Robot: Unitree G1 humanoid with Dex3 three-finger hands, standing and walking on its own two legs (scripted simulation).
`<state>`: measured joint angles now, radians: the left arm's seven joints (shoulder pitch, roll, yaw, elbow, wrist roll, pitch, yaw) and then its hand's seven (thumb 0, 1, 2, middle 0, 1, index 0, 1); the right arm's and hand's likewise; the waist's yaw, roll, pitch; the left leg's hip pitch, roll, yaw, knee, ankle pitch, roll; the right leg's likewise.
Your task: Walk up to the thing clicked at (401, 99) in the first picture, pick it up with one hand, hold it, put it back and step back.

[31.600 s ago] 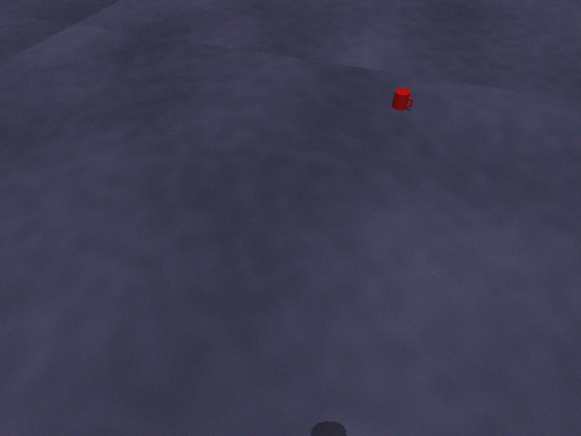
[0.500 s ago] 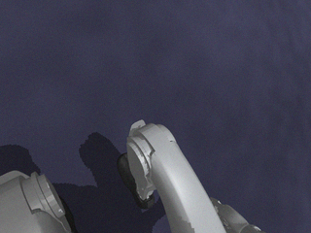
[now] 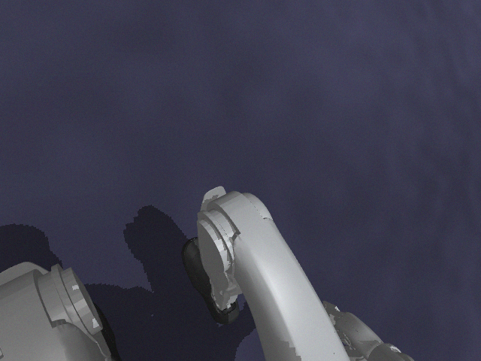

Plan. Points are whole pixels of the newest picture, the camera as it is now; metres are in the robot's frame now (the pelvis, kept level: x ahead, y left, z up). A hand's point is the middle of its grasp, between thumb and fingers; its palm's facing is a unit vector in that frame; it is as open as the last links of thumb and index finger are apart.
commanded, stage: open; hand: left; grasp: from above
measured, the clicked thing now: out of the picture +0.51 +0.31 -0.27
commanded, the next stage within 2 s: withdraw in 0.10 s
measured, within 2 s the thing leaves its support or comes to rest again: rests again in 0.52 s
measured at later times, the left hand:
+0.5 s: hand out of the picture +0.51 +0.34 -0.19, palm faces -0.35 -0.09 -0.93, open 14.3 cm
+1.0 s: hand out of the picture +0.49 +0.33 -0.08, palm faces -0.49 -0.10 -0.87, open 13.9 cm
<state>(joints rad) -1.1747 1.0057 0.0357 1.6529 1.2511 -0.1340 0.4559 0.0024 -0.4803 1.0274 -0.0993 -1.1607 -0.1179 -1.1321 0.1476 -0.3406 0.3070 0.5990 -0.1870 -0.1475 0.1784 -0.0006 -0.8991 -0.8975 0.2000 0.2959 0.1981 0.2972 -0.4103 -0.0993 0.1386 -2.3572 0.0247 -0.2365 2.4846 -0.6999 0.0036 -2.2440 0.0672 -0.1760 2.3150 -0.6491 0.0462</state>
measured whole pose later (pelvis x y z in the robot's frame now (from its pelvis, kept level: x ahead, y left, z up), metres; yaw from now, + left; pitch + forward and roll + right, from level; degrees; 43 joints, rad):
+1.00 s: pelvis -0.01 +0.00 +0.05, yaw +5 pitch +35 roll -10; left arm -1.19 0.83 -0.07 1.39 1.19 -0.11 0.09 0.00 -0.49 0.98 -0.12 -0.98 -0.12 -0.98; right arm 0.20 -0.33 0.18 0.58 -0.10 0.08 0.07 0.00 -0.90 -0.90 0.20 0.30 0.20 0.30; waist -0.32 0.00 -0.03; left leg -2.27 0.01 -0.15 2.28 -0.63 0.01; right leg -2.17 0.03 -0.11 2.17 -0.62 0.03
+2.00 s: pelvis +0.01 +0.00 +0.22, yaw +12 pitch +30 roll -6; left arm -0.29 0.43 0.01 0.53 0.37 0.18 0.04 0.01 0.87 0.90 -0.22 -0.31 -0.21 -0.31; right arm 0.10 -0.25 0.02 0.57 0.03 0.00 -0.01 0.00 -0.90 -0.90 0.20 0.30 0.20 0.30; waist -0.08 0.04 -0.20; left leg -1.64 0.01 -0.08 1.73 -0.61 0.01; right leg -1.57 0.01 -0.06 1.66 -0.61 0.02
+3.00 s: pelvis +0.08 +0.01 +0.40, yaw +16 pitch +9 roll -3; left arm 0.50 0.22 0.02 -0.10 -0.05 0.44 0.02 0.01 0.90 0.90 -0.20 -0.30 -0.20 -0.29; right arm 0.27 -0.22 0.05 0.52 0.00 -0.22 -0.18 0.01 -0.90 -0.90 0.20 0.30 0.20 0.30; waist -0.03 0.05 -0.16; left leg -0.69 0.01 -0.07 1.00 -0.48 0.00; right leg -0.62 0.00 -0.06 0.92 -0.47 0.01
